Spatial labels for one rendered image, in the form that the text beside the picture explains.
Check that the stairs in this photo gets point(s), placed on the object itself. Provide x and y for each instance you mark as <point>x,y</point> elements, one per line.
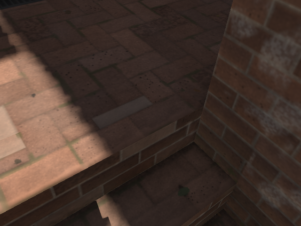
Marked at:
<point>164,179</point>

